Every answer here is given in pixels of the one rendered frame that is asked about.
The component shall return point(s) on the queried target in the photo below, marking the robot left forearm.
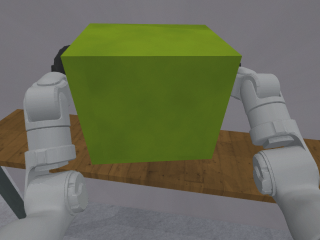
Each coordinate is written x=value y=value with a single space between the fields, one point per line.
x=47 y=122

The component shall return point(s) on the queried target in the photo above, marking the robot right forearm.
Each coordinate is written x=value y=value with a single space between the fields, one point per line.
x=269 y=120

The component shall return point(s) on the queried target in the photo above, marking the left robot hand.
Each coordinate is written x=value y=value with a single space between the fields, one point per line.
x=58 y=65

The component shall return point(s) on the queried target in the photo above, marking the carton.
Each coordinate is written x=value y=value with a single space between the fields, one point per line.
x=150 y=92

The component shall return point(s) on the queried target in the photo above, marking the table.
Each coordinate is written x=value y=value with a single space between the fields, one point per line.
x=229 y=173

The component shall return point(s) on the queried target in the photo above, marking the robot right upper arm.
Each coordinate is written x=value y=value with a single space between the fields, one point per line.
x=289 y=176

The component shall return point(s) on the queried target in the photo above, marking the robot left upper arm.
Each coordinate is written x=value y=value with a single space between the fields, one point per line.
x=52 y=201

